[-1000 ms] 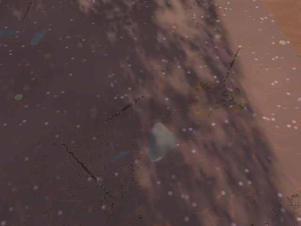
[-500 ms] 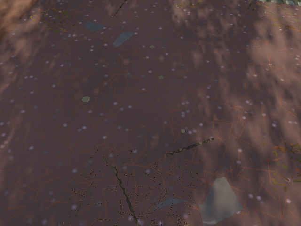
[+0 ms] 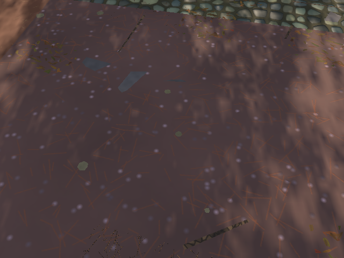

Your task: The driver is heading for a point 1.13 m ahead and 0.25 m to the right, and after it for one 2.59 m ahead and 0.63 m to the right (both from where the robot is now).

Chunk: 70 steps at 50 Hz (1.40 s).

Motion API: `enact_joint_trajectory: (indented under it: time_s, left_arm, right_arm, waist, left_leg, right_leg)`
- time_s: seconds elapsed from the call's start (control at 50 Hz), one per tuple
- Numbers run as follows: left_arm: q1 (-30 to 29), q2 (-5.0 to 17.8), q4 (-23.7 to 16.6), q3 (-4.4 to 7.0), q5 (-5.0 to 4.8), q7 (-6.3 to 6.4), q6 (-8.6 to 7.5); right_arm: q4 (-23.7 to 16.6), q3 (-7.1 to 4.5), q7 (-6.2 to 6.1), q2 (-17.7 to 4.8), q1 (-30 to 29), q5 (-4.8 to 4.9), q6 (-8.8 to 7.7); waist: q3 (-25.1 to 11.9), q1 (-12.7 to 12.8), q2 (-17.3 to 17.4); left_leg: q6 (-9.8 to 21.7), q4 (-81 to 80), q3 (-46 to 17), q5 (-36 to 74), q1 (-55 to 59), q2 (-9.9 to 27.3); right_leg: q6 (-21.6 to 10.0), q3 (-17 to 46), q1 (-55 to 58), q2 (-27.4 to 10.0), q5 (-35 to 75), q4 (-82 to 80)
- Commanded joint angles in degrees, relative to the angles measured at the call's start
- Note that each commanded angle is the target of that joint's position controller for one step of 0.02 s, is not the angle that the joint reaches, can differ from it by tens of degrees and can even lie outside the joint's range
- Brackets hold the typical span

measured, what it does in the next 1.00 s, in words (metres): walks ahead: left foot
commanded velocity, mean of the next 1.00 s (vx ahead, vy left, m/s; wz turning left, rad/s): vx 0.50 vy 0.00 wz -0.06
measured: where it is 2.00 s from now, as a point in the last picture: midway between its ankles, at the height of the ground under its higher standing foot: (197, 128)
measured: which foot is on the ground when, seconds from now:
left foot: down 0.00-0.00, up 0.02-0.52, down 0.54-1.00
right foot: down 0.00-0.56, up 0.58-1.00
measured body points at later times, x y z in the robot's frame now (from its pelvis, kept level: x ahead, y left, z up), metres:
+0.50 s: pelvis +0.27 +0.00 +0.01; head +0.30 +0.01 +0.46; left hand +0.20 +0.24 -0.13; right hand +0.46 -0.21 -0.10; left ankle +0.42 +0.11 -0.70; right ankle +0.13 -0.08 -0.72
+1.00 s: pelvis +0.53 +0.03 +0.02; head +0.56 +0.03 +0.47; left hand +0.70 +0.24 -0.11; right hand +0.46 -0.21 -0.12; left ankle +0.43 +0.10 -0.72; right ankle +0.68 -0.11 -0.68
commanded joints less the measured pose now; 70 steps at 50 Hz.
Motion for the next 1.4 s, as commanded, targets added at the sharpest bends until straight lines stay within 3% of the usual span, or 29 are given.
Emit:
enact_joint_trajectory:
  time_s: [0.02, 0.04, 0.06, 0.08, 0.1, 0.14, 0.22, 0.32, 0.46, 0.5, 0.54, 0.56, 0.58, 0.6, 0.62, 0.64, 0.68, 0.8, 1.0, 1.06, 1.1, 1.12, 1.14, 1.16, 1.18, 1.22, 1.28, 1.34, 1.4]
  left_arm:
    - [28.1, 13.1, 4.6, 4.14, 1.72, 2.02, -1.30]
    - [27.0, 16.8, 4.8, 5.05, 2.07, 1.41, -1.02]
    - [21.0, 13.0, 4.2, 4.43, -0.34, 0.70, -0.57]
    - [15.1, 9.4, 3.1, 3.39, -0.82, 0.46, -0.63]
    - [13.0, 6.4, 3.3, 2.57, -0.44, 0.21, -1.01]
    - [13.4, 3.9, 5.1, 1.54, -0.43, 0.64, -1.80]
    - [18.2, 6.8, 7.8, 2.05, -0.82, 0.69, -3.23]
    - [22.5, 6.6, 9.1, 1.72, -1.00, 0.57, -3.13]
    - [26.7, 7.8, 11.1, 1.83, -0.13, 1.48, -2.62]
    - [24.8, 8.7, 11.1, 2.06, 0.10, 1.83, -2.39]
    - [23.2, 8.6, 10.8, 1.95, -0.09, 1.78, -1.97]
    - [23.3, 6.6, 8.8, 1.22, -0.62, 1.64, -2.06]
    - [30.8, 1.1, 8.3, 0.34, -2.67, 1.03, -1.99]
    - [25.8, 7.4, 8.7, 1.88, -0.96, 1.40, -1.60]
    - [21.0, 7.3, 7.2, 2.09, -0.89, 1.04, -1.92]
    - [19.2, 6.1, 6.9, 1.86, -0.91, 0.83, -2.12]
    - [20.2, 4.5, 7.5, 1.69, 0.54, 0.24, -0.77]
    - [12.4, 3.9, 5.1, 1.72, 0.27, -0.88, 1.40]
    - [-3.0, 2.5, -1.2, 0.29, 0.32, -1.48, 0.68]
    - [0.9, 3.7, -0.9, 0.95, 0.53, -1.15, 0.56]
    - [11.1, 5.8, 1.9, 2.28, 0.75, -0.78, 0.25]
    - [19.6, 8.3, 4.3, 3.57, 1.43, -0.43, -0.09]
    - [25.0, 14.7, 4.6, 5.58, 1.85, 0.43, 0.03]
    - [22.3, 17.4, 3.8, 6.16, 0.48, 0.23, 0.71]
    - [20.1, 15.7, 4.1, 5.88, -0.82, 0.43, 1.20]
    - [14.4, 10.0, 3.5, 4.45, -0.84, 0.77, 1.08]
    - [13.4, 8.7, 3.2, 3.70, -1.49, 1.15, -0.36]
    - [16.6, 11.3, 3.3, 4.29, -1.45, 1.05, -1.00]
    - [20.3, 11.3, 3.3, 4.33, -1.40, 0.93, -0.67]
  right_arm:
    - [-4.2, -0.97, 0.02, -7.6, -2.1, 0.73, -0.84]
    - [-4.2, -0.41, 0.81, -2.4, 5.7, 2.44, -0.69]
    - [-4.3, -1.54, 0.55, -7.9, 0.8, 0.73, -0.43]
    - [-5.8, -1.71, 0.88, -7.9, -3.7, 0.66, -0.67]
    - [-6.3, -1.52, 1.13, -6.8, -5.7, 0.64, -0.77]
    - [-6.1, -1.18, 1.84, -4.7, -4.7, -0.43, 0.52]
    - [-7.7, -0.88, 2.82, -3.5, -8.9, -0.77, 1.93]
    - [-11.9, -0.22, 3.06, -3.1, -21.6, -0.15, 1.94]
    - [-15.0, -0.05, 2.74, -4.0, -29.5, 0.09, 1.25]
    - [-14.2, -0.63, 2.38, -5.0, -25.7, -0.03, 0.72]
    - [-8.9, -2.03, 1.47, -7.3, -10.0, -0.80, -0.27]
    - [-6.9, -3.35, 0.74, -12.0, 0.5, -2.25, -0.72]
    - [-6.4, -4.71, 0.94, -17.0, 2.1, -2.06, -0.20]
    - [-7.2, -4.17, 1.41, -13.4, -2.9, 0.11, 0.51]
    - [-8.1, -3.15, 1.54, -10.0, -8.9, 0.51, 0.45]
    - [-8.2, -2.38, 1.77, -7.1, -11.5, 0.30, 0.05]
    - [-6.9, -1.54, 1.37, -4.5, -12.3, 0.68, -0.66]
    - [-4.0, -1.83, 0.98, -6.7, -5.6, 0.65, -2.16]
    - [-1.5, -1.19, -0.45, -6.3, 1.2, 0.27, -1.90]
    - [-1.7, -1.61, -1.15, -8.3, -0.3, 0.07, -1.30]
    - [-2.4, -2.11, -1.20, -9.9, -1.7, -0.14, -0.35]
    - [-3.6, -2.23, -0.98, -10.3, -3.2, 0.22, -0.11]
    - [-6.6, -1.50, -0.30, -6.9, -2.9, 1.08, -0.47]
    - [-9.9, -1.68, 0.68, -6.1, -4.0, 1.36, -1.02]
    - [-11.1, -1.81, 0.99, -7.7, -10.1, 0.40, -1.53]
    - [-11.5, -1.73, 1.10, -7.2, -11.1, 0.74, -2.21]
    - [-12.0, -1.53, 1.46, -5.8, -9.5, -1.44, 0.94]
    - [-14.5, -1.38, 1.86, -5.5, -14.3, -1.40, 2.24]
    - [-17.5, -1.27, 2.00, -6.0, -21.8, -1.09, 2.44]
  waist:
    - [-15.7, 14.1, -1.2]
    - [-19.7, 8.4, -13.8]
    - [-13.8, 7.5, -3.2]
    - [-5.6, 5.6, -1.3]
    - [-1.9, 4.5, 1.1]
    - [-0.5, 1.8, -1.2]
    - [0.4, 1.4, -1.8]
    - [2.3, 4.4, -2.2]
    - [2.5, 6.2, -3.4]
    - [0.8, 3.8, -3.8]
    - [-7.4, -2.8, -1.5]
    - [-14.9, -6.0, 4.1]
    - [-20.9, -2.2, 17.9]
    - [-16.0, -1.7, 7.0]
    - [-7.9, 0.2, 5.0]
    - [-4.4, 1.6, 2.9]
    - [-2.3, 4.5, 4.6]
    - [1.0, 4.2, 3.9]
    - [3.9, 0.5, 4.2]
    - [0.6, 3.1, 6.3]
    - [-5.4, 7.4, 7.0]
    - [-9.7, 11.7, 5.1]
    - [-15.8, 12.5, -3.9]
    - [-18.9, 9.0, -10.7]
    - [-12.0, 9.0, -2.1]
    - [-2.4, 4.6, 3.7]
    - [-2.3, 1.4, 1.6]
    - [-1.5, 2.2, 0.0]
    - [-0.5, 5.1, -1.5]
  left_leg:
    - [1.7, 40.2, 0.7, 45.7, -17.4, 10.6]
    - [-0.4, 60.2, 0.7, -5.1, -38.6, -1.7]
    - [1.0, 62.9, -6.1, -2.1, -43.2, 2.3]
    - [1.0, 60.2, -5.3, 3.4, -44.4, 5.0]
    - [0.8, 57.2, -4.5, 6.2, -43.1, 7.0]
    - [-0.6, 52.2, -3.7, 8.3, -38.1, 9.3]
    - [-3.2, 46.3, -0.8, 12.2, -41.5, 11.2]
    - [-5.2, 30.2, 2.5, 21.9, -45.5, 11.8]
    - [-2.5, 17.4, 3.8, 20.8, -43.4, 8.9]
    - [-0.6, 14.8, 4.4, 16.0, -37.2, 6.8]
    - [2.3, 9.6, 5.0, 17.2, -17.9, 4.6]
    - [5.4, 9.4, -8.2, 13.8, -2.7, 16.9]
    - [13.7, 2.2, -36.0, 10.7, 10.2, 31.4]
    - [11.8, -0.1, -35.7, 6.2, 5.1, 27.9]
    - [10.0, -1.2, -26.3, 7.6, -3.3, 25.8]
    - [8.4, -3.5, -20.6, 13.3, -9.6, 23.2]
    - [5.6, -5.9, -12.6, 19.3, -16.7, 18.9]
    - [4.9, -10.5, -3.9, 23.7, -16.5, 17.6]
    - [1.7, -6.7, 7.9, 42.9, -4.8, 18.6]
    - [1.0, 3.3, 10.7, 66.4, -0.7, 19.7]
    - [0.9, 19.8, 12.0, 72.3, -1.8, 20.0]
    - [-0.3, 33.4, 12.8, 62.3, -9.9, 19.0]
    - [-2.6, 54.3, 13.8, 32.4, -27.3, 13.8]
    - [-4.4, 69.0, 4.4, -6.7, -46.2, 1.7]
    - [-3.6, 68.3, -2.9, -0.9, -52.5, 6.9]
    - [-4.0, 58.2, -2.2, 6.0, -48.7, 10.9]
    - [-6.8, 50.5, -1.6, 6.6, -41.5, 12.2]
    - [-8.7, 43.6, 0.0, 11.4, -44.0, 12.2]
    - [-9.4, 35.2, 0.3, 17.9, -47.9, 11.7]
  right_leg:
    - [-6.2, 14.8, 34.6, -11.2, -4.9, -4.5]
    - [-15.2, 44.2, 46.5, -25.3, -4.8, -11.1]
    - [-13.3, 43.7, 39.8, -22.2, -11.5, -14.7]
    - [-11.6, 34.0, 30.8, -20.5, -11.9, -16.5]
    - [-10.0, 28.1, 24.7, -17.9, -7.2, -18.8]
    - [-6.8, 19.4, 18.0, -13.4, -0.4, -21.1]
    - [-7.1, 13.6, 17.0, -11.8, 6.1, -23.9]
    - [-5.4, 8.9, 20.5, -9.1, 12.8, -24.7]
    - [-4.8, 8.2, 32.0, -12.8, 23.3, -19.9]
    - [-3.7, 7.4, 33.4, -13.3, 34.3, -14.3]
    - [-1.8, 4.4, 29.1, -10.2, 38.0, 3.7]
    - [-0.6, 2.1, 17.3, -7.2, 19.3, 20.9]
    - [1.6, 1.2, -2.9, 4.1, -23.0, 40.6]
    - [0.5, 9.1, -8.1, 1.0, -21.8, 44.2]
    - [0.2, 9.1, -9.5, -1.5, -16.2, 42.7]
    - [0.4, 8.9, -7.6, -3.4, -12.4, 39.6]
    - [1.6, 8.4, -2.5, -5.4, -9.9, 34.9]
    - [3.9, 8.0, -9.6, -6.0, -1.5, 28.6]
    - [1.2, 0.1, -10.2, -3.0, 5.5, 6.4]
    - [-2.2, -3.2, -3.2, 1.3, -2.3, 4.3]
    - [-5.3, -3.9, 8.0, 5.0, -6.4, 1.8]
    - [-7.9, 0.4, 20.8, 3.6, -4.9, -2.5]
    - [-13.7, 21.1, 36.3, -11.3, -7.2, -4.0]
    - [-21.4, 49.8, 45.0, -21.4, -1.1, -12.8]
    - [-18.9, 41.1, 40.6, -19.0, -2.6, -13.9]
    - [-13.5, 29.6, 25.7, -14.4, 4.5, -16.9]
    - [-11.3, 21.8, 17.6, -8.8, 14.4, -18.0]
    - [-10.6, 20.0, 16.4, -6.7, 16.1, -19.1]
    - [-8.6, 21.0, 19.4, -5.7, 15.5, -19.0]
Keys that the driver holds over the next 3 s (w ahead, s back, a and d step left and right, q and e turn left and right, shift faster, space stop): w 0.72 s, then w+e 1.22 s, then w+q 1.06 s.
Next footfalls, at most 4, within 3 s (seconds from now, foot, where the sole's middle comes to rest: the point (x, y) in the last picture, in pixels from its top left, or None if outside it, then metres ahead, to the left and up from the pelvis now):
0.54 left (143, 256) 0.47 0.10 -0.76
1.12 right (186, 187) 0.74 -0.08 -0.76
1.64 left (170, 122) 1.10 -0.03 -0.76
2.16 right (237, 112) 1.15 -0.37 -0.76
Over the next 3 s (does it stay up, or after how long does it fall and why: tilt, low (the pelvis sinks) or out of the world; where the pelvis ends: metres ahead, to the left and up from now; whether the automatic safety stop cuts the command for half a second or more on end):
stays up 1.48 -0.40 0.02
